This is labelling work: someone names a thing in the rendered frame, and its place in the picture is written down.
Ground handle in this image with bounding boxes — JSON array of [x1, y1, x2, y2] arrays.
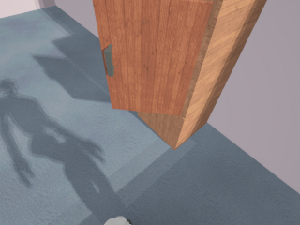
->
[[104, 44, 115, 77]]

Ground cupboard door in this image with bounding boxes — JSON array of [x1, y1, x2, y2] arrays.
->
[[92, 0, 213, 116]]

